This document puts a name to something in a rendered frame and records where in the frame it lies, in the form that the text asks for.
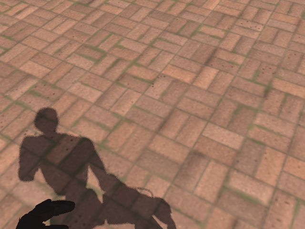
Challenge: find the left robot hand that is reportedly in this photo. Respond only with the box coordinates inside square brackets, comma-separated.
[15, 198, 75, 229]

